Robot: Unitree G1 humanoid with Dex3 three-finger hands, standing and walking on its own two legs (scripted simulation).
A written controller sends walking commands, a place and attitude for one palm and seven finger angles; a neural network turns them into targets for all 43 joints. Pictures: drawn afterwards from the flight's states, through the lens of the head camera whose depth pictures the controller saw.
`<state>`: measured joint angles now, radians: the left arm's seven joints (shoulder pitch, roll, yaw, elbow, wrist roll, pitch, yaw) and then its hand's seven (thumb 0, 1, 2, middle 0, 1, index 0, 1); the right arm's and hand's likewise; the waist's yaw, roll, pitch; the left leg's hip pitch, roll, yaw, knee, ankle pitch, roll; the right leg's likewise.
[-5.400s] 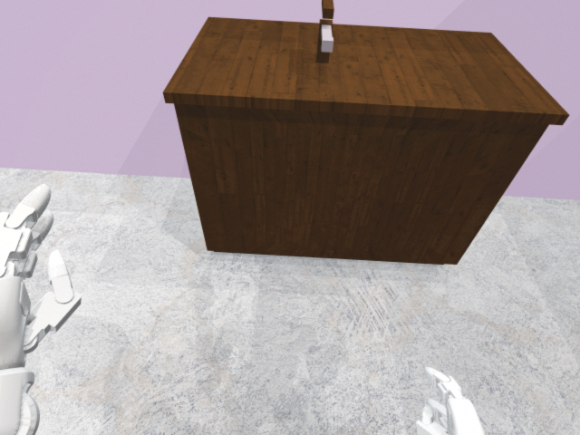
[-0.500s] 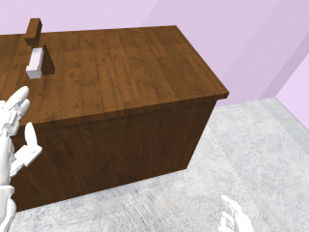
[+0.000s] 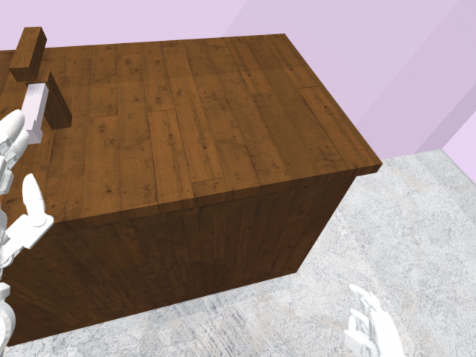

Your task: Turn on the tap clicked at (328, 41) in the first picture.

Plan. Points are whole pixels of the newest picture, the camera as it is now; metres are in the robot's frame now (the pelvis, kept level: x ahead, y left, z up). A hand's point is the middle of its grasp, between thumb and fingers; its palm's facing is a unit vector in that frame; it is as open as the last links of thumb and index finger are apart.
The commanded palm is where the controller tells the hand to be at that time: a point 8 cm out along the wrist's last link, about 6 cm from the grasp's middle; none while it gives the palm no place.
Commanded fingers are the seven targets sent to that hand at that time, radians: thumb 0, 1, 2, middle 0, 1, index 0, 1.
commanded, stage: shuffle to correct the standing spot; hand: left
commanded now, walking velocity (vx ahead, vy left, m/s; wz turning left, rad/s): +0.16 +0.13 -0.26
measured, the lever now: (27, 132) +0.39 +0.36 +0.14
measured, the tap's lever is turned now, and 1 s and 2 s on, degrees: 0 0 0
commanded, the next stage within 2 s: come to a stop and stand still in 0.10 s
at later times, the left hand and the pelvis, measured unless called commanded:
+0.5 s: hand (69, 159) +0.31 +0.24 +0.19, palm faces +0.38 -0.82 -0.43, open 7.4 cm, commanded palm +0.25 +0.28 +0.19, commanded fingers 0.00 0.90 0.90 -0.20 -0.30 -0.20 -0.30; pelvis +0.07 +0.01 +0.00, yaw -3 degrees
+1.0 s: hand (38, 145) +0.33 +0.29 +0.19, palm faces +0.40 -0.86 -0.33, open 7.4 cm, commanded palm +0.28 +0.33 +0.19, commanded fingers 0.00 0.90 0.90 -0.20 -0.30 -0.20 -0.30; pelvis +0.11 +0.06 +0.02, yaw -3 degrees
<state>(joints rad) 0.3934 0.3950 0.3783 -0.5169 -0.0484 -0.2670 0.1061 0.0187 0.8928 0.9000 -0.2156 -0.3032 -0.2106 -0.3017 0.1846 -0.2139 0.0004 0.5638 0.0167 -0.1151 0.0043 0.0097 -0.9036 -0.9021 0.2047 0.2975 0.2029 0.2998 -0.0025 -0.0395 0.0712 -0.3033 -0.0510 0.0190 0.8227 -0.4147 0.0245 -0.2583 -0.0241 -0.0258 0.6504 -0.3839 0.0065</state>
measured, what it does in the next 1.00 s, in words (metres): walks ahead: right foot, then left foot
